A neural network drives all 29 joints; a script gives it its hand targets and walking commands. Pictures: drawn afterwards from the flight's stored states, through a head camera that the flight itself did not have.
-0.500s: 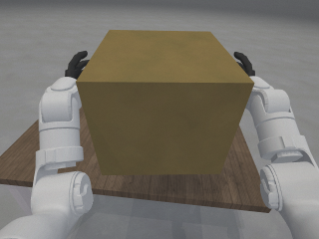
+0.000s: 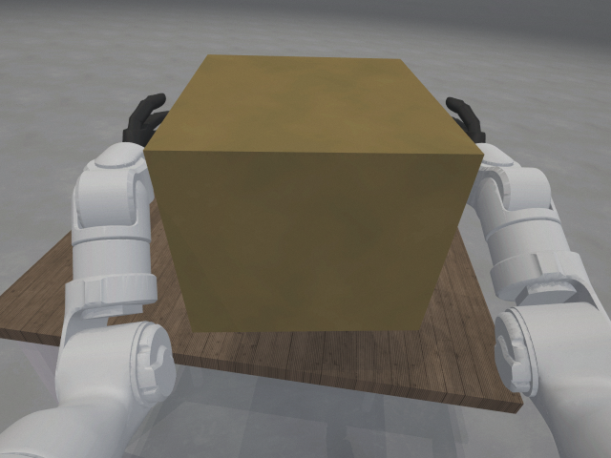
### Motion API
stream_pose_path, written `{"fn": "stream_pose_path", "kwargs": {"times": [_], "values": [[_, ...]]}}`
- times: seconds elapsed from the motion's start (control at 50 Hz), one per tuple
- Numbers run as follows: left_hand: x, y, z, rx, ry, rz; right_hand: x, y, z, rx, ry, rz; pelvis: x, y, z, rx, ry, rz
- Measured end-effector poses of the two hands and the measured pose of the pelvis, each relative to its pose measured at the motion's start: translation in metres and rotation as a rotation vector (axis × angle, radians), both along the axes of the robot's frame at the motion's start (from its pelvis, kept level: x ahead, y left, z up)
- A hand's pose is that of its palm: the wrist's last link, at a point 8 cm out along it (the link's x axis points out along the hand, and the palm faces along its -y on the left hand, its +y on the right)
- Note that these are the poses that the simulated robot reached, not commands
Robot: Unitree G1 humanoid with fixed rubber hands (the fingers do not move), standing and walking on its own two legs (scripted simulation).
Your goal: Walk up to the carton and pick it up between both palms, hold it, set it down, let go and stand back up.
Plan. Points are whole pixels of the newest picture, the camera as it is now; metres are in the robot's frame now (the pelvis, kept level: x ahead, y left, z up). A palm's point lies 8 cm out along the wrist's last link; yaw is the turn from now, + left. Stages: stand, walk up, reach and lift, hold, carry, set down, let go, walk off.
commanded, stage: hold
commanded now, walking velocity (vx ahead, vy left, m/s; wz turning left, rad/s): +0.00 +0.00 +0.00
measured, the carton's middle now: (306, 182) +0.42 +0.00 +0.22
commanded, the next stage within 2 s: none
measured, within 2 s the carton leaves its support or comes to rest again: neither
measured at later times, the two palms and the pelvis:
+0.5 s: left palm (154, 157) +0.37 +0.19 +0.27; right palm (475, 166) +0.36 -0.20 +0.28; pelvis +0.00 +0.00 +0.00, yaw +0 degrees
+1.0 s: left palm (153, 152) +0.37 +0.19 +0.28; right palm (475, 157) +0.37 -0.20 +0.29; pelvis +0.00 +0.00 +0.00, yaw +0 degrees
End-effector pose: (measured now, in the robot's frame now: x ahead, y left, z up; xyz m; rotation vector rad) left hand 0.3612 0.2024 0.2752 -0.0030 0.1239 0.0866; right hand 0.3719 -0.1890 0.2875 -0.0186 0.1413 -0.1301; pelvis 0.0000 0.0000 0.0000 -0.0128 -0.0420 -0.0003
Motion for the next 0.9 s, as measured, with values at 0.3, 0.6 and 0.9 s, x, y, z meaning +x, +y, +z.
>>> {"fn": "stream_pose_path", "kwargs": {"times": [0.3,0.6,0.9], "values": [[0.005,-0.005,-0.004,-0.002,-0.001,-0.013,-0.002,-0.005,-0.004,-0.005,-0.001,-0.015,0.003,0.004,0.0,-0.003,0.005,-0.008],[0.004,-0.014,-0.002,0.008,0.0,-0.028,-0.008,-0.014,-0.008,0.006,0.0,-0.029,0.001,0.005,0.0,-0.002,0.003,-0.01],[0.005,-0.009,0.004,0.003,0.006,-0.02,-0.003,-0.01,0.002,0.0,0.004,-0.02,-0.001,0.0,0.0,0.0,0.008,-0.002]]}}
